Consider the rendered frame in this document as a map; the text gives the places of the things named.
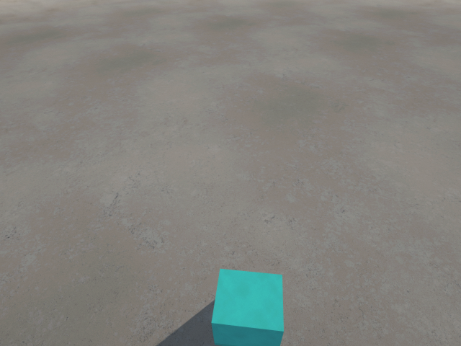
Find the carton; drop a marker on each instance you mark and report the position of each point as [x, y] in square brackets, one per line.
[248, 309]

